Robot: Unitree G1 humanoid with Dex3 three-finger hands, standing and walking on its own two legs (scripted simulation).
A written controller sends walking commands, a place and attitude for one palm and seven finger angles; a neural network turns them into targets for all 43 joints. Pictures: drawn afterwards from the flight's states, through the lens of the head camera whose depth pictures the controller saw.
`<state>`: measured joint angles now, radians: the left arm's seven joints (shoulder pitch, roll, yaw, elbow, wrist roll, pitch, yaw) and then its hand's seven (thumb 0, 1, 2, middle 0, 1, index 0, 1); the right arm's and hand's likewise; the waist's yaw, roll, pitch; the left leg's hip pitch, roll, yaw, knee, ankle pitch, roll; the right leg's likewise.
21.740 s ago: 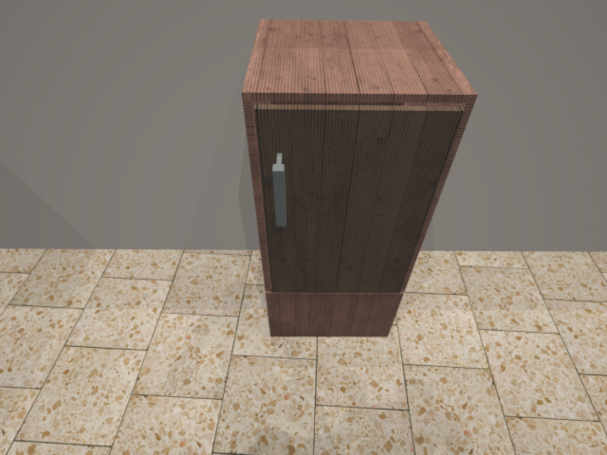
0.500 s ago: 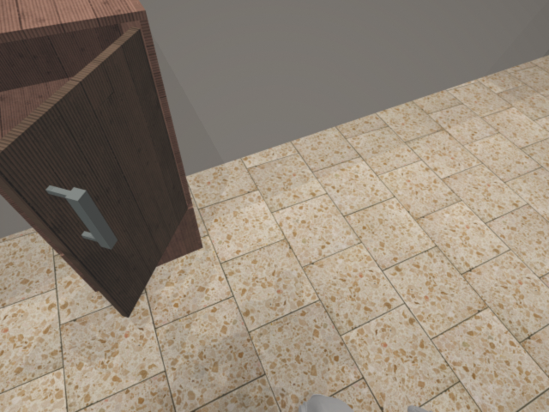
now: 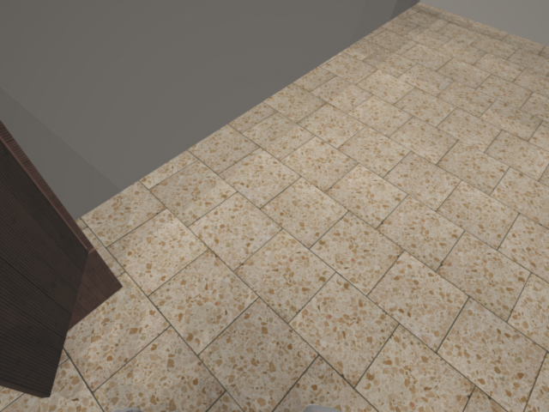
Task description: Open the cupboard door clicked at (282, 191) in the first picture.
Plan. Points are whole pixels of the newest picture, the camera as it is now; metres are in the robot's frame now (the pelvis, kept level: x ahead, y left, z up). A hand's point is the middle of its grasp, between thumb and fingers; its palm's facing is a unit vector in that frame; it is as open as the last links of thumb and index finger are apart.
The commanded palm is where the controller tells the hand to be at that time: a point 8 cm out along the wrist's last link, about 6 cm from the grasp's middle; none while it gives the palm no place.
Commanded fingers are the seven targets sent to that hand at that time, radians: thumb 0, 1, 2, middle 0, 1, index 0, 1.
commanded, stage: walk to a spot facing it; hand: left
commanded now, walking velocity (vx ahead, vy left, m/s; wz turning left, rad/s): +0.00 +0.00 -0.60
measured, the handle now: out of the picture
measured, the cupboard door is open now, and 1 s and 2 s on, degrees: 47 47 47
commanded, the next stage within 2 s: turn to face it in 1.50 s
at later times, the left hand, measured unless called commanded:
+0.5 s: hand (203, 394) +0.17 +0.12 -0.15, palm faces -0.27 -0.94 -0.21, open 7.4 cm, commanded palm none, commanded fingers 0.00 0.90 0.90 -0.20 -0.30 -0.20 -0.30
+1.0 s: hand (316, 226) +0.51 -0.07 -0.14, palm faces -0.59 -0.77 -0.22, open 7.4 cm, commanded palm none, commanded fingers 0.00 0.90 0.90 -0.20 -0.30 -0.20 -0.30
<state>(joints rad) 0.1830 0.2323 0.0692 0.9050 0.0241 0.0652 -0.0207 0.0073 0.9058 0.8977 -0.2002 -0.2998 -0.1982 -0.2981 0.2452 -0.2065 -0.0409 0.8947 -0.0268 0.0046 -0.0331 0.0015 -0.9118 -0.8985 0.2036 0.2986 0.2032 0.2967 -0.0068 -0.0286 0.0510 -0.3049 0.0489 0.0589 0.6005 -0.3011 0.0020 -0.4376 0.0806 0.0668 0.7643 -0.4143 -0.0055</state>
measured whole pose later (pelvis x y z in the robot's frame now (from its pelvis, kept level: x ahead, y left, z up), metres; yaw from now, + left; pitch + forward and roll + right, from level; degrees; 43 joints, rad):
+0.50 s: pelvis +0.08 -0.06 +0.01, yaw -18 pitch +1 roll +0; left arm 0.29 0.20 0.06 0.96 0.03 -0.02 -0.03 0.01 0.91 0.90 -0.20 -0.30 -0.20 -0.30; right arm 0.21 -0.22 -0.08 0.92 -0.03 0.01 0.02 0.01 -0.91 -0.90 0.20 0.30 0.20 0.30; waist 0.01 -0.01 0.05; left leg -0.52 0.10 0.05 0.90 -0.31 -0.07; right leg -0.17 0.03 0.01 0.44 -0.30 -0.05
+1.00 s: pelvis +0.28 -0.15 +0.00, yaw -34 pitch +1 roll +1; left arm 0.06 0.23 0.07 0.92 0.03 -0.01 -0.06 0.01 0.91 0.90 -0.19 -0.30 -0.19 -0.30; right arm 0.45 -0.17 -0.03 1.06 -0.04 -0.04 -0.01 0.00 -0.91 -0.90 0.21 0.30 0.21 0.30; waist -0.05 0.01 0.07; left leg -0.02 0.14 0.25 0.46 -0.42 -0.09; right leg -0.47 -0.06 -0.12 0.65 -0.23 -0.05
